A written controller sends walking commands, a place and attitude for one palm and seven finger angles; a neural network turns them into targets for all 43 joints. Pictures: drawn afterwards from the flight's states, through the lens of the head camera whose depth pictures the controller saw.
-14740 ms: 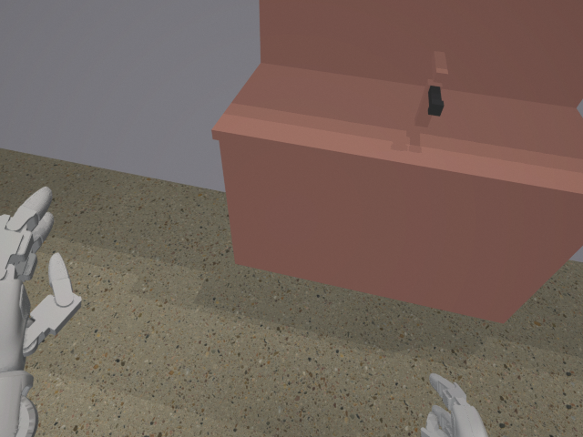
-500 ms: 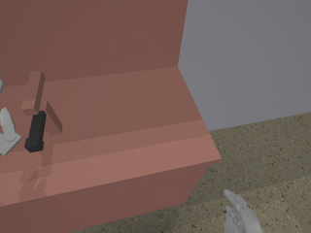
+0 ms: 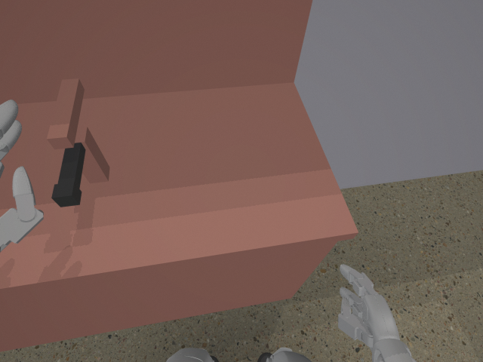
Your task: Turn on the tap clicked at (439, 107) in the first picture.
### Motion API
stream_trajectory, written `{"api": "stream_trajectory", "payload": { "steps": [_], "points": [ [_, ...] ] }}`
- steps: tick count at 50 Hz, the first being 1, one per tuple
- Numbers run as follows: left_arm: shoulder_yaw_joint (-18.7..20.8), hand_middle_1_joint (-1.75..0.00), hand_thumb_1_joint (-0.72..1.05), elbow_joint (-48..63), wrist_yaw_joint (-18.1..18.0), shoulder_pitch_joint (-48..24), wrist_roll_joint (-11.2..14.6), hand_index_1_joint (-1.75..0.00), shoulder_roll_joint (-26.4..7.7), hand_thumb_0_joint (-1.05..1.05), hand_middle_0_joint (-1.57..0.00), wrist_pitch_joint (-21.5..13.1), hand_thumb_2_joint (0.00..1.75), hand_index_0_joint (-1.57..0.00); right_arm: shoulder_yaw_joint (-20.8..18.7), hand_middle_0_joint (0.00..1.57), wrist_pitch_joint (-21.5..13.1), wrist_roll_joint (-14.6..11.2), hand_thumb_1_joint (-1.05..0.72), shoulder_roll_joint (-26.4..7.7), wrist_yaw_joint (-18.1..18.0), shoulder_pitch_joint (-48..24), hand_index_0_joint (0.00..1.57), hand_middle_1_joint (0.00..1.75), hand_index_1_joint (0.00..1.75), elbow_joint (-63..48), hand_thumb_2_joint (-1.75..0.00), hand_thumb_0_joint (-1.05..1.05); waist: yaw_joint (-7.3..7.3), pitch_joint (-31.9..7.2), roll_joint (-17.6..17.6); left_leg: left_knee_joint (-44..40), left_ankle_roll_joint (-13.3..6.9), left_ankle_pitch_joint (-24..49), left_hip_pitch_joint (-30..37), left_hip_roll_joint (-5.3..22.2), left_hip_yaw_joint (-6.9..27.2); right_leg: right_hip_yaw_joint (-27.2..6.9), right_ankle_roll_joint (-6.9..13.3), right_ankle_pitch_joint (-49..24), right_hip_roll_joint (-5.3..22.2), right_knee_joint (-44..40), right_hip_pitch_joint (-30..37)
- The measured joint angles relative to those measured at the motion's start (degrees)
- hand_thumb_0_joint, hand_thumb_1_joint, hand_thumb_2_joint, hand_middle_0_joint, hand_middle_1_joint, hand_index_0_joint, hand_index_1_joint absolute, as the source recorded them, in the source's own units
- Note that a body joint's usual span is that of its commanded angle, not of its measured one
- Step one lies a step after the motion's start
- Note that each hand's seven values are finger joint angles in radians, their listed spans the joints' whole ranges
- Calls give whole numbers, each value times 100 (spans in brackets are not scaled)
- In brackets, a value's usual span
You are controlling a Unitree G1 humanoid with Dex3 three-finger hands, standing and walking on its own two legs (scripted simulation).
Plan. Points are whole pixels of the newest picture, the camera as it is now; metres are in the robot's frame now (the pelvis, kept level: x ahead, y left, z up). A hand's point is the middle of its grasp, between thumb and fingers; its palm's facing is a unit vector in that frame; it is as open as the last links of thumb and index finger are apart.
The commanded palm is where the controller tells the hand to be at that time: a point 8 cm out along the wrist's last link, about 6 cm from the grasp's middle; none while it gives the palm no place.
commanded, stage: shuffle to correct the standing spot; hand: left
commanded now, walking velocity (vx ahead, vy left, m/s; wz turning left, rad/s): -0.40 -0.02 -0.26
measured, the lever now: (67, 194) +0.30 +0.32 +0.07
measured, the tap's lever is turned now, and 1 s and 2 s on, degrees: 0 0 0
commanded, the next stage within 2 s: come to a stop and stand still in 0.22 s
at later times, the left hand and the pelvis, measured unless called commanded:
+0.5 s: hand out of the picture +0.09 +0.26 +0.16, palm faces +0.34 -0.82 -0.46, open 7.4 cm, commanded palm +0.03 +0.28 +0.19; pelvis -0.13 +0.00 -0.01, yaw +1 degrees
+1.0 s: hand out of the picture +0.02 +0.24 +0.17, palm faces +0.29 -0.89 -0.34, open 7.4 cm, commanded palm -0.04 +0.27 +0.19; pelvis -0.22 +0.01 -0.02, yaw -5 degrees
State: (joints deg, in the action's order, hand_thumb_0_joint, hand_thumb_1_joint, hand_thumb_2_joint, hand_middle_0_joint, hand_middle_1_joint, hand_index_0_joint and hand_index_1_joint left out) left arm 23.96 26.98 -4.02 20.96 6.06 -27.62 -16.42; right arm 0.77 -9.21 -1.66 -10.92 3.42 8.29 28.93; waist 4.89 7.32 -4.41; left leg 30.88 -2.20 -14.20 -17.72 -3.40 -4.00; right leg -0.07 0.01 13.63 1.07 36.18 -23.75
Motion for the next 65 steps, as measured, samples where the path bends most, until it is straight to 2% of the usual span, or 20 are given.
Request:
{"api": "stream_trajectory", "payload": {
  "steps": [3,6,11,13,16,21,24,27,30,33,37,40,43,46,50,52,55,58,60,65],
  "points": [
    [21,-30,89,85,61,-27,-9,-30,64,2,-21,65,90,-21,59,20,111,-7,-91,26,39,50,21,30,30,-134,-89,1,36,81,48,255,58,-69,-143,100,-25,-8,67,-11,-96,162,-120],
    [19,-30,89,277,105,42,39,-30,147,2,-21,98,90,-21,77,20,208,-65,-91,-43,69,136,21,30,30,-194,-89,1,20,123,160,605,134,-178,-380,272,13,61,316,-87,-258,222,-237],
    [-195,-30,89,568,-25,219,275,-30,103,1,-21,315,90,-21,-143,20,414,-73,-91,-135,97,145,21,30,30,283,-89,1,-282,103,84,2625,293,-1280,-1104,204,525,303,455,-383,-205,-68,-328],
    [-151,-30,89,652,-146,373,291,-30,45,1,-21,465,90,-21,-181,20,531,-53,-91,-132,30,113,21,30,30,507,-89,1,-341,39,-94,2896,348,-1534,-1082,274,578,233,446,-564,-128,-209,-425],
    [-1,-30,89,713,-304,593,285,-30,-70,1,-21,614,90,-21,-228,20,596,-24,-91,-170,-110,123,20,30,29,681,-89,1,-399,-114,-281,2132,328,-1762,-690,444,576,78,393,-843,-20,-382,-676],
    [80,-30,89,783,-354,753,297,-30,-161,1,-21,674,90,-21,-427,19,482,-25,-91,-401,-184,216,20,30,29,771,-90,1,-516,-236,-165,590,145,-1553,177,571,331,37,213,-1252,170,-515,-1071],
    [176,-30,89,659,-307,711,294,-30,-236,1,-21,558,90,-21,-480,19,345,-31,-91,-313,-257,266,20,30,29,797,-90,1,-416,-8,-259,266,466,-735,384,559,116,-113,9,-445,227,-25,-1225],
    [182,-30,89,350,-305,724,221,-30,-97,2,-21,517,90,-21,-467,19,85,-73,-91,-98,-269,566,20,30,29,749,-90,1,-239,-70,-119,413,685,-760,546,745,19,160,-194,392,149,1081,-1166],
    [22,-30,89,136,-208,483,186,-30,53,2,-21,519,90,-21,-316,19,-136,-111,-91,24,-175,943,20,30,29,615,-90,1,-87,-380,-167,882,503,-1120,322,739,-21,116,-22,581,163,556,-663],
    [-210,-30,89,14,-122,-48,162,-30,343,2,-20,707,90,-21,-138,20,-207,-28,-91,-21,-154,658,20,30,29,774,-89,1,-113,-248,-161,1415,203,-1433,68,581,160,114,236,-471,127,624,-805],
    [-356,-30,89,1,-137,-16,139,-30,472,2,-20,940,90,-21,34,20,-98,83,-91,129,-211,276,21,30,30,903,-89,1,-263,-257,-299,1069,306,-970,317,569,73,89,168,556,84,843,-818],
    [-419,-30,89,23,-155,248,5,-30,328,2,-20,906,90,-21,-48,20,-176,22,-91,232,-142,487,21,30,30,641,-89,1,-465,-449,-57,878,431,-744,377,788,125,285,8,1017,-27,1907,-797],
    [-322,-30,89,55,-84,276,-26,-30,-34,2,-21,674,90,-21,-69,20,-171,-63,-90,202,-84,814,21,30,30,432,-89,1,-525,-680,7,1199,288,-1112,2,827,255,349,122,1215,14,752,-43],
    [-119,-30,89,138,-30,62,80,-30,-120,2,-21,516,90,-21,-94,20,-92,-91,-90,-30,-135,620,21,30,30,581,-89,1,-457,-441,68,2530,147,-1298,-559,671,399,376,286,-95,-12,554,-213],
    [-85,-30,89,201,-67,294,160,-30,149,1,-21,567,90,-21,-170,20,15,-77,-91,-129,-323,532,21,30,30,879,-89,1,-416,-414,24,1095,64,-955,34,525,139,411,281,92,-7,487,-271],
    [-118,-30,89,192,-132,438,105,-30,293,1,-21,589,90,-21,-183,20,-28,-26,-91,-81,-406,542,21,30,30,864,-89,1,-323,-267,-123,797,164,-550,268,470,-48,250,210,715,31,727,-255],
    [-334,-30,89,63,-191,477,-59,-30,479,2,-21,699,90,-21,-232,20,-129,-8,-91,-50,-394,710,20,30,29,765,-90,1,-378,-300,64,476,208,-364,403,513,8,267,64,1073,-13,1206,-177],
    [-381,-30,89,89,-168,405,-148,-30,331,2,-21,663,90,-21,-142,20,-158,-45,-91,-32,-313,837,20,30,29,618,-90,1,-422,-413,104,548,214,-370,195,478,127,219,93,595,27,40,331],
    [-321,-30,89,126,-130,317,-122,-30,275,2,-21,601,90,-21,-94,20,-114,-31,-91,-76,-290,675,20,30,29,616,-90,1,-436,-294,157,811,179,-491,43,462,209,241,141,-308,13,-53,264],
    [-330,-30,89,187,-136,562,-81,-30,419,2,-21,630,90,-21,-50,20,11,52,-91,-43,-412,421,21,30,30,729,-89,1,-473,-253,188,429,194,-189,243,423,163,158,132,-141,10,-127,311]
  ]
}}
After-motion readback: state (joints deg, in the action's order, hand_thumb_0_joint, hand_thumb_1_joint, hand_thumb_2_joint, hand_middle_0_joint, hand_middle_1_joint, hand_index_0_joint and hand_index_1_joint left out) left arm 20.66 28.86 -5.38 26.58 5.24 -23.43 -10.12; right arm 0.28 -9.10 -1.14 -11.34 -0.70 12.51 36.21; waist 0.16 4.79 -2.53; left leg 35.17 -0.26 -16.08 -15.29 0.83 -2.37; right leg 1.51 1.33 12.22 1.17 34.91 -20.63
